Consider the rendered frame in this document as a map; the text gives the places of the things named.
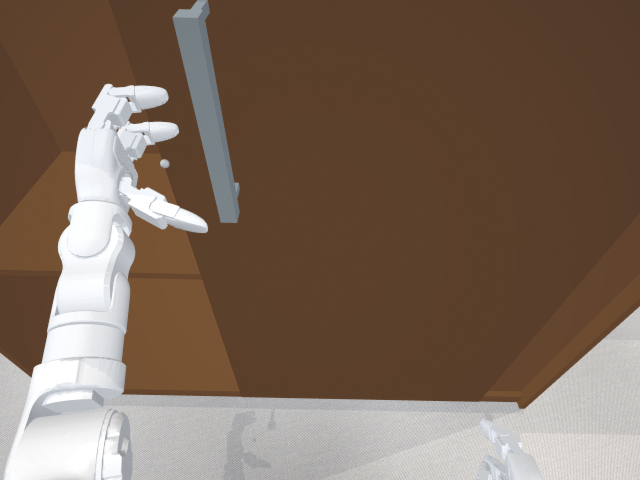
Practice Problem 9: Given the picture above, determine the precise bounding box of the robot left upper arm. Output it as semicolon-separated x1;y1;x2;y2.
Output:
10;409;133;480

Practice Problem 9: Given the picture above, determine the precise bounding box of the handle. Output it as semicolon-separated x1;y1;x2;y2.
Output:
172;0;240;223

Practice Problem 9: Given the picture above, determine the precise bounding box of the wardrobe door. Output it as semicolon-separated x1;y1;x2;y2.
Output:
109;0;640;402
488;213;640;391

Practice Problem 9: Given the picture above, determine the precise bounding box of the robot left hand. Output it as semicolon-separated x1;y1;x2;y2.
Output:
75;84;208;233

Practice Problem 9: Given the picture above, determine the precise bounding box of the robot right hand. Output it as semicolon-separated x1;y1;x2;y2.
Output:
472;419;544;480

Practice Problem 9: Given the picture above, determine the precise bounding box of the left robot forearm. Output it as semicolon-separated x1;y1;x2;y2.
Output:
4;200;135;480

